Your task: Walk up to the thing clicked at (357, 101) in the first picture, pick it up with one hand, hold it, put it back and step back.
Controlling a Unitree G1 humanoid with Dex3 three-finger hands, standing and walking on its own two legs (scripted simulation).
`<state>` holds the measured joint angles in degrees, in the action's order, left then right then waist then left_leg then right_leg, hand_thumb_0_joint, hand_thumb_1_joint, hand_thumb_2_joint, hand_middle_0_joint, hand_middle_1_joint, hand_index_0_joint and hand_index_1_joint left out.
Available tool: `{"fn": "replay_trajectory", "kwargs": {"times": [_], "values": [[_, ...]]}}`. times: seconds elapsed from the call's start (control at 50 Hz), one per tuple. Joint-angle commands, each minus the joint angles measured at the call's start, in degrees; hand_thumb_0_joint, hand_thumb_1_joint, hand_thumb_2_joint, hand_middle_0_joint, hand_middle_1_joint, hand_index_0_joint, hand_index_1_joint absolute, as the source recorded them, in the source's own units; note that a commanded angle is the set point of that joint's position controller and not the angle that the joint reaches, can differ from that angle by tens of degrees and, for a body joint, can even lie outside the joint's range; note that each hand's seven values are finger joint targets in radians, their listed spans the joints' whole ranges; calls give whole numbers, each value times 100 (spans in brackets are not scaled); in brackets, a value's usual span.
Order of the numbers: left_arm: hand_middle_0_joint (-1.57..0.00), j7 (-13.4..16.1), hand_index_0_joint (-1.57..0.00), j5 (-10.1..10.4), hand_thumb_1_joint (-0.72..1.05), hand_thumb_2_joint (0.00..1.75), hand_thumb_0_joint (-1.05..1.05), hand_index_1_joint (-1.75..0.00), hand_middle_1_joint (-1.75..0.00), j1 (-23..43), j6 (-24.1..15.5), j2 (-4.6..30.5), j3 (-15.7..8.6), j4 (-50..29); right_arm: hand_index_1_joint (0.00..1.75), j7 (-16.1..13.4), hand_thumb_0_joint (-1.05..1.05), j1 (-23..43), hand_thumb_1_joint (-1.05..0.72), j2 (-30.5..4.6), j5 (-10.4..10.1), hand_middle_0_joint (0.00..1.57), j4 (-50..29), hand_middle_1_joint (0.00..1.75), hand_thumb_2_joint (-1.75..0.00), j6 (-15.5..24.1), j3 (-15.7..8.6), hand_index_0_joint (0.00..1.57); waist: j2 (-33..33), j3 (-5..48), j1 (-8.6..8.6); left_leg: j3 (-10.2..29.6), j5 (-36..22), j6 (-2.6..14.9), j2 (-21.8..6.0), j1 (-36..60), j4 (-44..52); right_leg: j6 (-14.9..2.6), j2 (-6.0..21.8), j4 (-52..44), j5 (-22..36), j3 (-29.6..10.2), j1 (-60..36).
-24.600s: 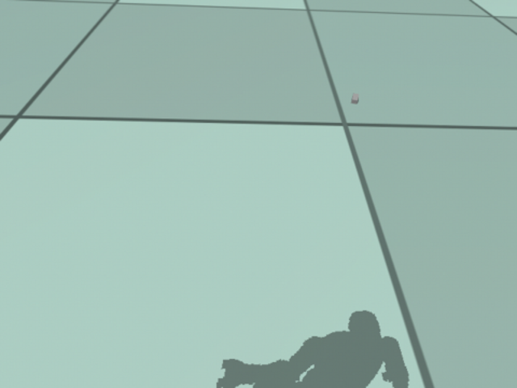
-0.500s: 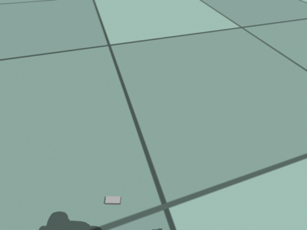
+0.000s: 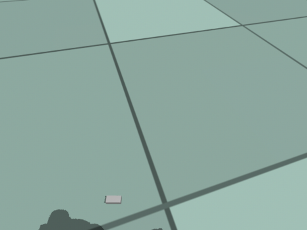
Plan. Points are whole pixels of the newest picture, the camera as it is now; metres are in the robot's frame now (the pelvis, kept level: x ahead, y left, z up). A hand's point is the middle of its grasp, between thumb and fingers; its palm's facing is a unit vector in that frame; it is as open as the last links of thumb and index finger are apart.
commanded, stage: stand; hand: left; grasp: from above
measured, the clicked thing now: (113, 199) +0.42 +0.25 -0.77
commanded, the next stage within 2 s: rise first in 0.34 s
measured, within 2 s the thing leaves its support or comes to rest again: neither
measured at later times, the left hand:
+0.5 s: hand out of the picture +0.09 +0.25 -0.16, palm faces +0.00 -0.94 -0.34, open 7.4 cm
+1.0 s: hand out of the picture +0.13 +0.27 -0.22, palm faces -0.13 -0.90 -0.42, open 13.0 cm
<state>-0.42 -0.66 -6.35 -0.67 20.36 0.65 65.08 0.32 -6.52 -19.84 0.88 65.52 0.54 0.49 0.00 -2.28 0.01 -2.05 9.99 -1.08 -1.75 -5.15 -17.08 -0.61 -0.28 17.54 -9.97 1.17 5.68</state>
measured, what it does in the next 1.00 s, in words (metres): lowers itself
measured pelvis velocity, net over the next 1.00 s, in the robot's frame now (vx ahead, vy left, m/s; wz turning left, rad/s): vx -0.01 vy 0.02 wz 0.02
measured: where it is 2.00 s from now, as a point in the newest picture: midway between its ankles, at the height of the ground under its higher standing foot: outside the picture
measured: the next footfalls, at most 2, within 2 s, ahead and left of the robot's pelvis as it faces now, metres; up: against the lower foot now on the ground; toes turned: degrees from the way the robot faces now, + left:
none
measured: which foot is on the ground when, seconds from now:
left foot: down 0.00-1.00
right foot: down 0.00-1.00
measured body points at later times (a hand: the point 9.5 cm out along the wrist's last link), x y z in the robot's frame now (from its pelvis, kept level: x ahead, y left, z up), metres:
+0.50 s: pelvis +0.00 +0.00 +0.00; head +0.02 +0.00 +0.45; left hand +0.09 +0.30 -0.13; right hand +0.08 -0.29 -0.13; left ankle -0.01 +0.13 -0.75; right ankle +0.00 -0.11 -0.75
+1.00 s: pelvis -0.01 +0.02 -0.07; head +0.08 +0.03 +0.37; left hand +0.13 +0.31 -0.19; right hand +0.13 -0.24 -0.17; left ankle -0.01 +0.13 -0.75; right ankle +0.00 -0.11 -0.75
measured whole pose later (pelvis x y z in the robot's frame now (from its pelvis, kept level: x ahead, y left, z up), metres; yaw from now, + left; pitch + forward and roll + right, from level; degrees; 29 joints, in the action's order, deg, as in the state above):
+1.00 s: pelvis -0.01 +0.02 -0.07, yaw +1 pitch +15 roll -1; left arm 0.3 -13.9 -7.4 5.2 17.6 -7.3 41.6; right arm -0.8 -13.6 -14.1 -0.5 36.1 5.5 -2.4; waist -0.5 4.8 1.0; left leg -0.6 27.1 0.4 -1.3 -44.1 -56.4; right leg 0.4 1.1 54.8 -26.3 1.9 43.1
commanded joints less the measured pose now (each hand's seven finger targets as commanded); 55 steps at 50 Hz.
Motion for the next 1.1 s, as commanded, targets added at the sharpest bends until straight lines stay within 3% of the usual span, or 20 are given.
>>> {"fn": "replay_trajectory", "kwargs": {"times": [0.0, 0.32, 0.4, 0.42, 0.44, 0.46, 0.48, 0.5, 0.52, 0.54, 0.56, 0.58, 0.6, 0.62, 0.64, 0.72, 0.82, 0.92, 1.02, 1.08], "values": [[-20, 111, -20, 16, 90, 90, 0, -30, -30, 250, -135, 1219, -238, -360, 30, -75, 0, 262, -90, -1221, -23, 20, -338, 30, -90, 108, -250, 20, 34, 381, 25, 538, -737, 188, -682, 124, 220, -65, 793, -264, 837, -619, 52], [-20, 103, -20, 36, 90, 90, 0, -30, -30, 238, -131, 1221, -244, -368, 30, -73, 0, 218, -90, -1184, -27, 20, -329, 30, -90, 114, -231, 20, 114, 313, 28, 535, -728, 177, -667, 43, 269, -79, 809, -279, 886, -642, -25], [-20, 111, -20, 24, 90, 90, 0, -30, -30, 184, -123, 1217, -252, -360, 30, -85, 0, 269, -90, -1224, -33, 20, -354, 30, -90, 119, -252, 20, 72, 397, 0, 566, -985, 180, -693, 167, 246, -83, 791, -204, 1047, -587, -34], [-22, 106, -20, 30, 82, 94, 0, -32, -30, 174, -129, 1215, -247, -361, 30, -84, 0, 246, -92, -1214, -30, 20, -350, 30, -91, 123, -249, 20, 32, 409, 7, 558, -1037, 169, -687, 192, 229, -72, 783, -192, 1026, -578, -4], [-28, 161, -23, 274, 74, 93, 0, -40, -38, 2185, -636, 178, -264, -2371, 30, -194, 0, 17, -95, -294, -417, 20, -1947, 30, -91, 406, -45, 20, 296, -29, 715, -111, -183, 193, 183, -752, -298, 3, 62, 170, 559, -107, 1206], [-27, 201, -23, 264, 66, 91, 0, -48, -46, 2618, -558, 494, -385, -1837, 30, -249, 0, -250, -89, -415, -434, 20, -1640, 30, -90, 405, -52, 20, -54, 145, 488, -66, -73, 222, 172, -761, -369, 33, 67, 195, 324, -25, 871], [-25, 235, -20, 115, 58, 94, 0, -56, -52, 1584, -310, 1060, -776, -777, 30, -283, 0, -408, -89, -595, -395, 20, -1566, 30, -90, 342, -136, 20, -190, 161, 372, -63, 72, 232, 221, -934, -491, -1, 51, 267, 84, 36, 948], [-26, 145, -23, 78, 50, 88, 0, -60, -57, 1208, -239, 1012, -819, -529, 30, -268, 0, -446, -87, -597, -399, 20, -1734, 30, -89, 286, -214, 20, -216, 96, 210, -81, -22, 219, 193, -1113, -670, -18, 27, 442, 82, 59, 1082], [-25, 59, -24, -96, 43, 86, 0, -67, -65, 1474, -230, 1046, -768, -655, 30, -285, 0, -522, -88, -577, -342, 20, -1853, 30, -90, 298, -297, 20, -233, 475, 223, -75, -121, 242, 219, -1162, -864, -20, 58, 597, 183, 26, 1126], [-25, 6, -24, -181, 35, 86, 0, -72, -71, 1684, -284, 1252, -938, -843, 30, -314, 0, -642, -88, -573, -311, 20, -1933, 30, -89, 337, -372, 20, -234, 936, 207, -30, -294, 244, 214, -1147, -1050, -6, 72, 837, 449, -5, 1101], [-23, -79, -23, -395, 27, 84, 0, -77, -78, 1417, -266, 1376, -1079, -748, 30, -301, 0, -690, -86, -577, -249, 20, -2072, 30, -89, 383, -448, 20, -68, 1261, 152, -6, -574, 221, 247, -1258, -1304, -14, 83, 1104, 722, 15, 1096], [-22, -156, -24, -579, 19, 84, 0, -83, -84, 850, -203, 1221, -1088, -359, 30, -261, 0, -875, -91, -573, -199, 20, -2097, 30, -90, 386, -514, 20, -217, 1352, 133, 30, -656, 216, 259, -1523, -1581, -19, 65, 1363, 804, 20, 1229], [-23, -206, -24, -718, 11, 83, 0, -83, -85, 459, -169, 1187, -1152, -337, 30, -224, 0, -902, -90, -558, -185, 20, -2227, 30, -90, 391, -563, 20, -103, 1551, -71, 27, -768, 197, 297, -1663, -1742, -42, 67, 1537, 851, 32, 1211], [-24, -191, -25, -786, 3, 83, 0, -84, -85, 415, -166, 1284, -1277, -713, 30, -208, 0, -871, -91, -524, -185, 20, -2429, 30, -90, 391, -591, 20, 130, 1805, -182, 15, -868, 156, 328, -1636, -1794, -64, 59, 1640, 893, 14, 1152], [-26, -158, -27, -853, -5, 82, 0, -85, -87, 523, -136, 1200, -1233, -1060, 30, -196, 0, -834, -94, -491, -197, 20, -2599, 30, -91, 391, -612, 20, 278, 1912, -203, 15, -829, 131, 326, -1631, -1820, -74, 47, 1709, 798, 14, 1229], [-27, 43, -27, -1021, -37, 83, 0, -88, -87, 465, 295, 883, -1058, -1481, 30, -166, 0, -641, -92, -422, -252, 20, -3080, 30, -90, 376, -592, 20, 179, 1425, -51, 120, -370, 100, 239, -2106, -2007, -81, -22, 1848, 179, 106, 1901], [-25, 134, -24, -1095, -44, 85, 0, -91, -90, 455, 517, 702, -1005, -2207, 30, -135, 0, -666, -92, -373, -230, 20, -3446, 30, -91, 551, -618, 20, -61, 1435, 105, 187, 298, 133, 164, -2653, -2538, -57, -43, 2372, -495, 131, 2614], [-26, 198, -24, -1321, -44, 86, 0, -89, -88, 154, 356, 804, -1139, -3216, 30, -167, 0, -730, -91, -273, -163, 20, -3634, 30, -90, 765, -638, 20, 262, 2090, 87, 211, 61, 131, 135, -2988, -3324, -67, -10, 3234, -278, 64, 3223], [-27, 242, -25, -1651, -45, 86, 0, -88, -86, -461, 492, 845, -1179, -3978, 30, -185, 0, -712, -93, -287, -131, 20, -3779, 30, -91, 852, -637, 20, 547, 2433, 84, 370, -328, 84, 55, -3085, -3739, -80, -11, 3800, -206, 115, 3743], [-27, 247, -26, -1647, -45, 84, 0, -89, -88, -878, 680, 593, -975, -4359, 30, -165, 0, -652, -95, -276, -148, 20, -3885, 30, -91, 875, -637, 20, 508, 2553, 116, 424, -521, 93, 35, -3190, -3955, -79, -26, 3990, -195, 133, 3992]]}}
